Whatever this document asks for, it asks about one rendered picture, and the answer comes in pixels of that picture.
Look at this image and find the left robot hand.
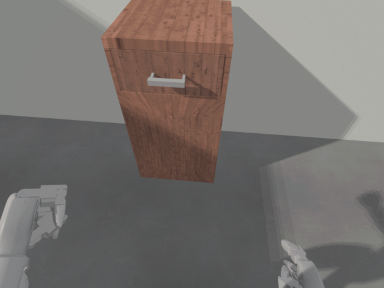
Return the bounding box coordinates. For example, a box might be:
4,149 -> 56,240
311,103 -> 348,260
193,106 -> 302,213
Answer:
0,185 -> 68,255

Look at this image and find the right robot hand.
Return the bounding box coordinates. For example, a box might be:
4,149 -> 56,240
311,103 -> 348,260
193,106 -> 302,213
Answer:
278,239 -> 325,288

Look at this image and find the cabinet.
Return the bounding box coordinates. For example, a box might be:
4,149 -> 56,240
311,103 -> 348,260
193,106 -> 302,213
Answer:
101,0 -> 233,183

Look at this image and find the left robot forearm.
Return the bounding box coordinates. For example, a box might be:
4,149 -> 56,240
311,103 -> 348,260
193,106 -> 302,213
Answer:
0,254 -> 31,288

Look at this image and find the handle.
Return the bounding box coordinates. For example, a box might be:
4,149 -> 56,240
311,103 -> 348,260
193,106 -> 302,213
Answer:
147,73 -> 185,88

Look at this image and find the drawer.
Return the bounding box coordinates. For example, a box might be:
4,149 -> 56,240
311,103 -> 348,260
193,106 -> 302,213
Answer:
111,49 -> 224,97

